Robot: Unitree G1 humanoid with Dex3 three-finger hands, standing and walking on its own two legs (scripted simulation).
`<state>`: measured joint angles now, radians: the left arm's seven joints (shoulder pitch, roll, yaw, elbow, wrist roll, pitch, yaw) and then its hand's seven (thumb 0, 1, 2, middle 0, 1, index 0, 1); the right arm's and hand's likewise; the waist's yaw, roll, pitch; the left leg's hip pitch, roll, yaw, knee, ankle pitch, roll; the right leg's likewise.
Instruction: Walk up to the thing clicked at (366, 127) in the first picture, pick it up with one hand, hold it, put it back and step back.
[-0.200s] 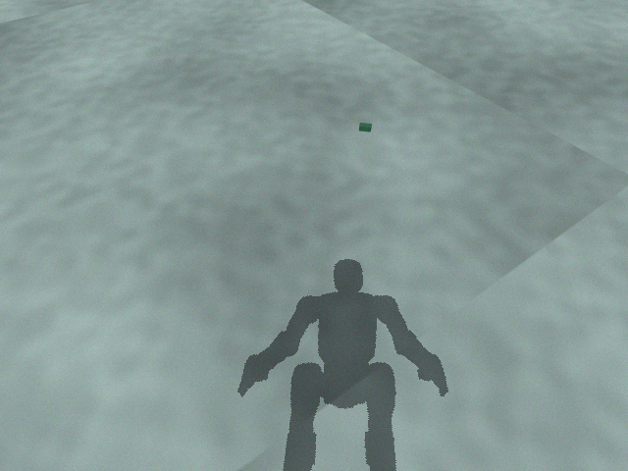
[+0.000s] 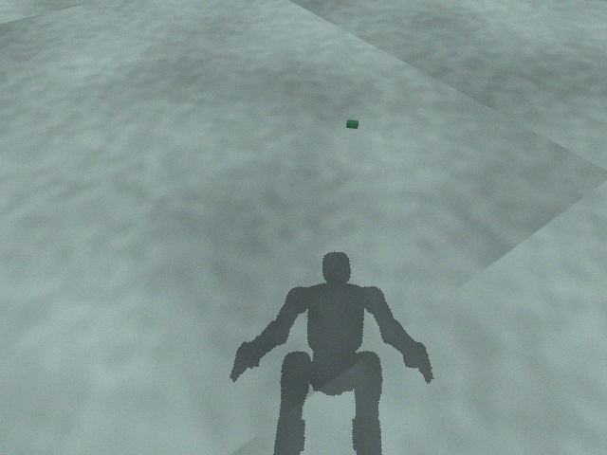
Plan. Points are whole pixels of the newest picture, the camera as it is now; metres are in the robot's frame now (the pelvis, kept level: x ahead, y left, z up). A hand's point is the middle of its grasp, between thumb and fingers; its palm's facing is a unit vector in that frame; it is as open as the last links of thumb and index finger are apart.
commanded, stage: stand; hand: left
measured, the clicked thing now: (352, 124) +1.85 -0.22 -0.77
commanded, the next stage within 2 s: walk up in 0.92 s
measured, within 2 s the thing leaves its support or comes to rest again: neither
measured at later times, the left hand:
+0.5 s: hand out of the picture +0.08 +0.25 -0.16, palm faces -0.04 -0.94 -0.34, open 7.4 cm
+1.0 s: hand out of the picture +0.09 +0.25 -0.15, palm faces -0.05 -0.94 -0.33, open 7.4 cm
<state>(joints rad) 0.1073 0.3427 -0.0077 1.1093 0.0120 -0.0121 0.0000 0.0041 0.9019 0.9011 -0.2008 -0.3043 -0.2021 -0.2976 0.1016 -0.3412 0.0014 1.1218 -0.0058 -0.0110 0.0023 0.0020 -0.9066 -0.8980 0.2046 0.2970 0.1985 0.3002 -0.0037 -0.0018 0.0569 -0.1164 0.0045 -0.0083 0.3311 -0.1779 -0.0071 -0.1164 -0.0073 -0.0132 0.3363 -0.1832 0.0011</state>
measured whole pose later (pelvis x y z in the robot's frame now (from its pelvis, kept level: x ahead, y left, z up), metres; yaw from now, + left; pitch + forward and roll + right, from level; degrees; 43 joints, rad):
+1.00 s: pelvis +0.01 +0.00 +0.00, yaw -2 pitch -1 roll +1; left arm 0.17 0.37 0.04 1.06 0.03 0.00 -0.05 0.00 0.90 0.90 -0.20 -0.30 -0.20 -0.30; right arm 0.15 -0.35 -0.04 1.06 -0.03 -0.04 0.03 0.00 -0.90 -0.90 0.21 0.30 0.20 0.30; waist 0.01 -0.02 0.01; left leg -0.14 0.01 0.03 0.40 -0.32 0.03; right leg -0.21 -0.01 0.01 0.53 -0.39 -0.03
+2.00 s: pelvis +0.45 -0.15 -0.02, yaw -14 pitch -1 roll +2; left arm 0.19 0.47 0.07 0.89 0.02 -0.06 -0.10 0.00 0.90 0.90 -0.20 -0.30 -0.20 -0.30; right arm 0.36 -0.45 -0.07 0.90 -0.01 -0.08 0.07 0.00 -0.90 -0.90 0.21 0.30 0.20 0.30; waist -0.06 0.00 0.04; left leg -0.07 0.09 0.16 0.50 -0.39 -0.02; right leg -0.46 -0.10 -0.04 0.61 -0.14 -0.02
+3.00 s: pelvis +0.90 -0.27 -0.02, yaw -15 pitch -4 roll +0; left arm 0.19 0.38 0.04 0.87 0.00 -0.09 -0.05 0.00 0.90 0.90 -0.20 -0.30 -0.20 -0.30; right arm 0.32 -0.43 -0.04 0.91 0.01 -0.04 0.04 0.01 -0.91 -0.90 0.20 0.30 0.20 0.30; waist -0.01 0.06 0.08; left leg -0.34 0.03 0.00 1.08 -0.42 0.04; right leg -0.32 -0.04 -0.09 0.58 -0.20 -0.03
